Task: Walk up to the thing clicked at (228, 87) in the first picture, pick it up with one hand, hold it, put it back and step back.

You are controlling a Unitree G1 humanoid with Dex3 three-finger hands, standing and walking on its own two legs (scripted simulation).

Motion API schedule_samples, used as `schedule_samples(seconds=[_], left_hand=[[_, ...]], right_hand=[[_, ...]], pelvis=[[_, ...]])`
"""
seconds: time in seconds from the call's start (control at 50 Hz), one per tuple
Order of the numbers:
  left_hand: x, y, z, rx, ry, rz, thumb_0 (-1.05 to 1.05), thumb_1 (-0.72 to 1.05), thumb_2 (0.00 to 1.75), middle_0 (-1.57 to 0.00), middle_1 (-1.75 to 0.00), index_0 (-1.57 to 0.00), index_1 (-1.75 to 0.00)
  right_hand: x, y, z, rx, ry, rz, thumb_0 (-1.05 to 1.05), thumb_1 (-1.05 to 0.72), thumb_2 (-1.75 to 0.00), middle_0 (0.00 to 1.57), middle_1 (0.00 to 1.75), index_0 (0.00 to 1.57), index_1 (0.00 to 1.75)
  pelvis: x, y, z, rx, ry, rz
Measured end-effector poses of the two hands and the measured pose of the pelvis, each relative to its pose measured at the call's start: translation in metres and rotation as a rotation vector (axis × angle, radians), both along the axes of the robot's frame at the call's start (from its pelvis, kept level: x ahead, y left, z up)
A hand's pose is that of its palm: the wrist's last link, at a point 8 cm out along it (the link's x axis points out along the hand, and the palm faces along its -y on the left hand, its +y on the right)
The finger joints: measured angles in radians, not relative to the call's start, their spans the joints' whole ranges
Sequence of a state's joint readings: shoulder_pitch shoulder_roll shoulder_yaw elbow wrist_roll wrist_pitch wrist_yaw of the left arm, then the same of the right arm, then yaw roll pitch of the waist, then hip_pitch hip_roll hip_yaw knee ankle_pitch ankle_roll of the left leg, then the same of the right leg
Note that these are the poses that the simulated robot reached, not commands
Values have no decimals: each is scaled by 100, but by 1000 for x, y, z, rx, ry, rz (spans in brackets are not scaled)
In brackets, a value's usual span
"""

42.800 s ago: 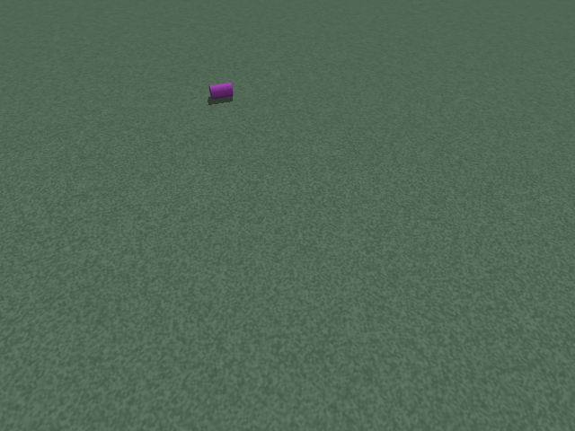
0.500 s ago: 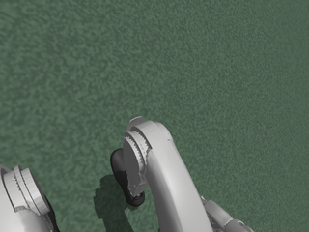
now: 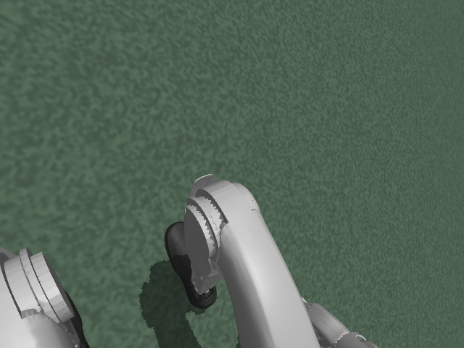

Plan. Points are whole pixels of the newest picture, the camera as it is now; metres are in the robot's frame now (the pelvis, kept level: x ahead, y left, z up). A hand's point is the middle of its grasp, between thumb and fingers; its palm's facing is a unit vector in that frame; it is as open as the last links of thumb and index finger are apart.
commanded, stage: close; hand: left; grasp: from above
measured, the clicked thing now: out of the picture +0.46 +0.41 -0.27
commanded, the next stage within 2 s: settle in 0.96 s
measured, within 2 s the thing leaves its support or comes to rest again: leaves its support in 1.38 s
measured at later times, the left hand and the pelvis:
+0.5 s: hand out of the picture +0.44 +0.39 -0.25, palm faces -0.38 -0.25 -0.89, open 11.8 cm; pelvis +0.00 +0.00 +0.00, yaw +0 degrees
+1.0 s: hand out of the picture +0.44 +0.39 -0.25, palm faces -0.37 -0.25 -0.90, open 11.3 cm; pelvis +0.00 +0.00 +0.00, yaw +0 degrees
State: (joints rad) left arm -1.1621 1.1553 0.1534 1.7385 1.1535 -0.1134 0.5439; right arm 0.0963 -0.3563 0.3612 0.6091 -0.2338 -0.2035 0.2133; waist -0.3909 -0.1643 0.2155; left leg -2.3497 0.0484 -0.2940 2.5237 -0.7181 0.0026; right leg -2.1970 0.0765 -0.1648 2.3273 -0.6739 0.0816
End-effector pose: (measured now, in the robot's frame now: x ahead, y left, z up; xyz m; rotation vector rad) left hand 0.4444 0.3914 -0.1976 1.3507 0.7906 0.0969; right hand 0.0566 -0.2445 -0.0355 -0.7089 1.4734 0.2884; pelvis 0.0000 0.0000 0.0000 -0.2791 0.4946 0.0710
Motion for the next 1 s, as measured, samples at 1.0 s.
schedule_samples(seconds=[1.0], left_hand=[[1,5,2,6,-5,-6,0,-5,52,-50,-60,-51,-59]], right_hand=[[1,4,-5,4,8,15,0,-89,-89,20,30,20,29]], pelvis=[[-1,0,-1,-2,-6,-1]])
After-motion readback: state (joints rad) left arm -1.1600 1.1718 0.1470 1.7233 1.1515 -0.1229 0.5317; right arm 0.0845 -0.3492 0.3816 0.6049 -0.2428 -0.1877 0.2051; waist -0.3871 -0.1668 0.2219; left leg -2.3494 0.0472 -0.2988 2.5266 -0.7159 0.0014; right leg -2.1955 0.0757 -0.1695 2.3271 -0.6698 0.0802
